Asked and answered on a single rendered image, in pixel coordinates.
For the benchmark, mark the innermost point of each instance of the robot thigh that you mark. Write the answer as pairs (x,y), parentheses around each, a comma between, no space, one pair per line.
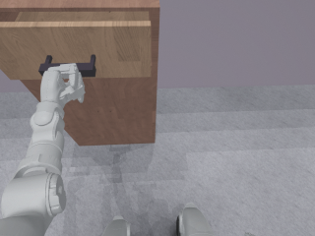
(117,227)
(193,223)

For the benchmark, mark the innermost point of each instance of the drawer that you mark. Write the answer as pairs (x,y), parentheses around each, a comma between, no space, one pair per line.
(120,40)

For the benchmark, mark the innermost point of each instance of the cabinet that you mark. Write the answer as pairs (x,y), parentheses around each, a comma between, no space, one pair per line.
(115,111)

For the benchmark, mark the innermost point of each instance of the robot right thigh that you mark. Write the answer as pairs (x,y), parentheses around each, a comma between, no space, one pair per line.
(193,223)

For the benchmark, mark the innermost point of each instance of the left robot forearm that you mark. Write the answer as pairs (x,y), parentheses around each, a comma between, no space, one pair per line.
(47,143)

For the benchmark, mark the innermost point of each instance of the robot left upper arm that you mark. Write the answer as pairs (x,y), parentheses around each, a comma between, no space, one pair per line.
(30,203)

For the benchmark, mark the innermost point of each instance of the robot left thigh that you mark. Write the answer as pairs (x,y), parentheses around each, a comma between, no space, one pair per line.
(117,227)

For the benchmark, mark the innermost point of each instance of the left robot hand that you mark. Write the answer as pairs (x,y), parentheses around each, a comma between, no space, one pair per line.
(53,88)

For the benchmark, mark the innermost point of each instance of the handle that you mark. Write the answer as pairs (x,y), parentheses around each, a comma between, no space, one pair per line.
(87,70)

